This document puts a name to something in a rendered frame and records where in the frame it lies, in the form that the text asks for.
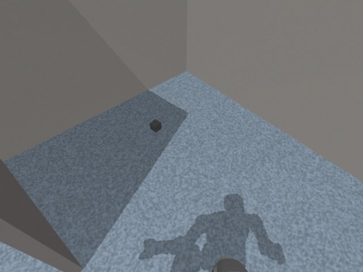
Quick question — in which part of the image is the cube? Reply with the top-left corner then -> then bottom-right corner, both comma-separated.
150,119 -> 162,132

